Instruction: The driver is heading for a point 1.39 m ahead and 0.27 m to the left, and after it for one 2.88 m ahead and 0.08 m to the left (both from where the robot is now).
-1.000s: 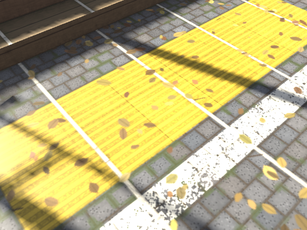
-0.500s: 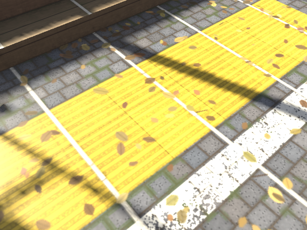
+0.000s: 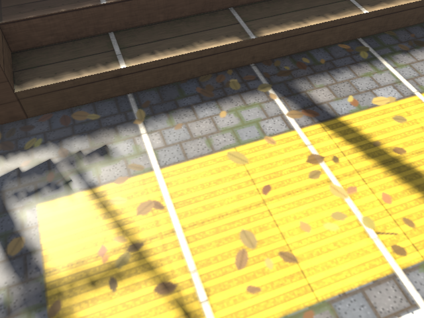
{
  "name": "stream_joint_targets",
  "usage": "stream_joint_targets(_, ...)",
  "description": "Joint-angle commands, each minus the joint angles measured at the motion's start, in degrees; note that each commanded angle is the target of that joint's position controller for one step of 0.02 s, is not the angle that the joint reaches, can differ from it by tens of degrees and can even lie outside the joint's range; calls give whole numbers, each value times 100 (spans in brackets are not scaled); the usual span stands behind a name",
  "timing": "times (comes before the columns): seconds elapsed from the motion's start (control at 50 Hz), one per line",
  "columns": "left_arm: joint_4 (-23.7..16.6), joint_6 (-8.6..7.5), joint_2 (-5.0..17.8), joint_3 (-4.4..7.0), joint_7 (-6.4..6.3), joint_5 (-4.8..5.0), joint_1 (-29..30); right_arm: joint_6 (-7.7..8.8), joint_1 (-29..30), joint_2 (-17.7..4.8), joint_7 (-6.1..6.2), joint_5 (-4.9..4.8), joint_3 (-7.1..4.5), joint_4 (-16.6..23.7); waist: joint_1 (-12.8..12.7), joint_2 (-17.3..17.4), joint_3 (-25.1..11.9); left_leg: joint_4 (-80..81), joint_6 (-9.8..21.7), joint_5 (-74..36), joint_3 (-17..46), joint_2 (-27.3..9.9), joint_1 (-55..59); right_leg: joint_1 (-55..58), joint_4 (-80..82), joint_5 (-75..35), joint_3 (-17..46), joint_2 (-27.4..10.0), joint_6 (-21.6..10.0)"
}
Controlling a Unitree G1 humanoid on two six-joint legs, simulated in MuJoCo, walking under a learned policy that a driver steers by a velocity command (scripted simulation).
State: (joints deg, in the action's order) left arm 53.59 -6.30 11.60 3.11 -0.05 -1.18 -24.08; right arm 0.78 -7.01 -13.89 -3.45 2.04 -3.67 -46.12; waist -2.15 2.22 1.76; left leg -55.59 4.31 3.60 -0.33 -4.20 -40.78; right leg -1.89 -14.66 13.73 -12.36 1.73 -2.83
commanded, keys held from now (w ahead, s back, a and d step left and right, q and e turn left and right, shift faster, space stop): w+q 0.42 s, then w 0.58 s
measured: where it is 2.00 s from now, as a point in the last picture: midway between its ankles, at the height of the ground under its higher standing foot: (152, 172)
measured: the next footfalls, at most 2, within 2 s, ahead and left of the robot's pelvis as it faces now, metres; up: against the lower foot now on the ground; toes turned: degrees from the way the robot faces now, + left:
left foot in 0.20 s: +0.27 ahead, +0.11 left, +0.00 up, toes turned +12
right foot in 0.76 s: +0.63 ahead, +0.06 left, +0.00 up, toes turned +19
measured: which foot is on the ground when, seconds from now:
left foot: up 0.00-0.18, down 0.20-0.78, up 0.80-1.00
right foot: down 0.00-0.22, up 0.24-0.74, down 0.76-1.00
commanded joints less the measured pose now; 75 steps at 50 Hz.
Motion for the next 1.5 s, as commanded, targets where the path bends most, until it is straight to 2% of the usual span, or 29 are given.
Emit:
stream_joint_targets(0.02, -296, -93, 589, 71, -38, 6, 103, 55, 618, 42, -101, -17, 104, 502, 71, -565, 377, 985, 1, -573, -283, -27, 241, -392, 713, -1926, 369, -1510, -532)
stream_joint_targets(0.14, -19, 99, 962, 131, -161, -12, -330, 47, 904, -134, -76, 50, 60, 694, 63, -703, 247, 2010, 437, 612, -910, 518, 995, 752, -385, -4583, -138, -1747, -398)
stream_joint_targets(0.2, -69, 256, 1155, 161, -167, -10, -264, 138, -1094, -624, 68, 121, -200, 84, 908, -542, -921, 2646, 918, 991, -656, 955, 3576, -32, -3442, -4572, -352, -1634, -197)
stream_joint_targets(0.22, -350, 241, 682, 54, -105, 50, -411, 148, -1609, -1208, 167, 174, -365, 32, 919, 335, -1609, 2736, 1400, 1872, 1493, -626, 5385, -2002, -5358, -1316, -301, -1282, 51)
stream_joint_targets(0.24, -765, 174, 678, 67, -5, 89, -79, 93, -1576, -1574, 201, -8, -437, 171, 801, 995, -2053, 3771, 2093, 1737, 4439, -1700, 6172, -3734, -6914, 1812, 577, -118, 315)
stream_joint_targets(0.26, -938, 104, 973, 126, 18, 58, 779, 20, -1583, -1404, 261, -52, -406, 92, 956, 160, -1362, 3962, 1816, 1191, 3624, -1430, 5867, -4444, -6862, 1154, 1269, -460, 246)
stream_joint_targets(0.28, -986, 24, 852, 66, 32, 109, 886, 37, -1275, -1166, 305, -116, -347, 41, 716, -14, -735, 3992, 1631, 405, 2835, -1293, 5055, -4322, -6386, 555, 1281, -698, 197)
stream_joint_targets(0.32, -853, 111, 771, 58, 13, -48, 666, 130, -800, -796, 318, -167, -242, 76, 190, -401, -271, 4107, 1259, -863, 1929, -709, 3810, -3509, -5528, 368, 1357, -949, 258)
stream_joint_targets(0.36, -819, 330, 679, 45, 53, -182, 485, 250, -755, -675, 302, -213, -182, 103, 13, -285, -358, 4186, 1239, -1353, 1615, -438, 3416, -3106, -5240, 388, 1331, -942, 386)
stream_joint_targets(0.42, -1017, 462, 609, 28, 102, -178, 935, 324, -1087, -852, 286, -217, -213, 8, 71, -165, -158, 4373, 1176, -1228, 1478, -231, 3128, -3362, -4660, -114, 1222, -894, 533)
stream_joint_targets(0.64, -1647, 357, 620, -97, 221, -54, 2936, 382, -2300, -780, 399, -116, -72, -444, 766, 144, 287, 4286, 753, -2046, 1406, -421, 4485, -3761, -2178, -1452, 998, -502, 175)
stream_joint_targets(0.7, -1564, 290, 760, -52, 195, -32, 2463, 396, -2040, -932, 457, -80, -80, -467, 414, 209, 246, 3907, 588, -3128, 1304, -547, 4544, -2809, -1688, -895, 975, -252, -125)
stream_joint_targets(0.74, -1127, 226, 957, 62, 70, -9, 1121, 403, -1880, -1033, 429, -52, -91, -502, -173, 95, -435, 2427, 423, -4288, 1045, -286, 4422, -1159, -1311, -664, 816, 111, -357)
stream_joint_targets(0.76, -918, 173, 1177, 141, -18, -103, 197, 427, -1868, -922, 403, -79, -52, -441, -554, -132, -1032, 1098, 355, -3134, 912, -65, 3584, 257, -1282, -475, 1435, -518, -576)
stream_joint_targets(0.78, -898, 164, 1836, 305, -58, -256, -408, 434, -2531, -366, 364, -306, 59, -328, -392, -1349, -1951, -1161, 65, -175, 442, 818, 1834, 1956, -1128, 164, 4017, -2208, -1292)
stream_joint_targets(0.8, -790, 246, 1582, 280, 33, -82, -204, 429, -2615, -656, 375, -207, 4, -425, -241, -1431, -1919, -1955, 97, 2523, 636, 1185, 928, 1803, -215, 347, 5627, -2564, -1544)
stream_joint_targets(0.84, -925, 247, 863, 117, 91, 37, 829, 408, -1673, -707, 327, -58, 8, -282, 50, -320, -336, -1775, 118, 1608, 682, 526, 641, 105, 82, 565, 4023, -2094, -1286)
stream_joint_targets(0.88, -769, 181, 630, 26, 79, 28, 910, 314, -1515, -540, 251, 18, 41, -221, 299, -498, 14, -1182, 60, 1366, 531, 201, 986, -686, 367, -304, 3000, -1566, -963)
stream_joint_targets(0.94, -517, 40, 698, 33, 107, 72, 576, 195, -1546, -361, 171, 54, 93, -272, 400, -606, -38, -890, -73, 1123, 288, 96, 1049, -825, 556, -1360, 2402, -1366, -978)
stream_joint_targets(1.06, -178, 36, 744, 19, 111, 115, -6, 184, -35, -221, 131, 2, 202, 180, 124, -555, 256, 779, -321, -104, -144, -102, 384, -497, 782, -2130, 1677, -1031, -827)
stream_joint_targets(1.18, 108, 71, 840, 5, 28, 51, -537, 225, 934, -212, 143, -49, 263, 431, -147, -601, 317, 2048, -209, -293, -324, 130, 618, 306, 487, -2794, 1625, -1277, -781)
stream_joint_targets(1.24, 187, 116, 924, 20, -35, 7, -446, 278, 828, -320, 180, -39, 216, 424, 30, -636, 271, 2418, 27, 337, -342, 305, 1033, 705, 3, -3715, 1622, -1460, -727)
stream_joint_targets(1.28, 211, 155, 980, 25, -45, 20, -288, 355, -298, -471, 261, -2, 112, 36, 543, -562, -303, 2951, 279, 443, -485, 647, 2522, 595, -1309, -4801, 1399, -1276, -561)
stream_joint_targets(1.3, 150, 151, 903, -13, -41, 53, -246, 418, -1282, -734, 329, 95, 7, -264, 910, -390, -896, 2969, 514, 410, -56, 248, 3985, -216, -2496, -3992, 1232, -1061, -450)
stream_joint_targets(1.32, -122, 130, 448, -138, 3, 215, -456, 435, -2063, -1299, 401, 234, -143, -346, 989, 573, -1731, 3153, 1027, 1086, 2133, -1401, 5673, -1970, -4515, -1474, 834, -442, -204)
stream_joint_targets(1.34, -38, 154, 633, -49, -8, 190, -725, 337, -2011, -1347, 345, 24, -193, -402, 838, 1049, -2048, 3835, 1503, 1025, 3961, -2072, 5956, -3075, -5766, 1644, 1138, 239, -179)
stream_joint_targets(1.36, -87, 183, 930, 42, -23, 65, -263, 298, -1464, -1037, 313, -121, -131, -354, 642, 336, -1121, 3915, 1339, 1185, 3170, -1758, 5245, -3510, -5946, 1245, 1510, -170, -243)
stream_joint_targets(1.4, -185, 161, 656, -7, 54, 43, 253, 366, -793, -524, 298, -126, -2, -315, 330, 24, -160, 4417, 966, 811, 1957, -1209, 3840, -3274, -5267, 521, 1492, -583, -218)
stream_joint_targets(1.5, -192, 404, 471, -22, 199, -106, 421, 578, -1112, -505, 319, -192, 20, -706, 7, 79, 26, 4892, 819, -368, 933, -741, 3249, -3035, -4625, -106, 1272, -778, 61)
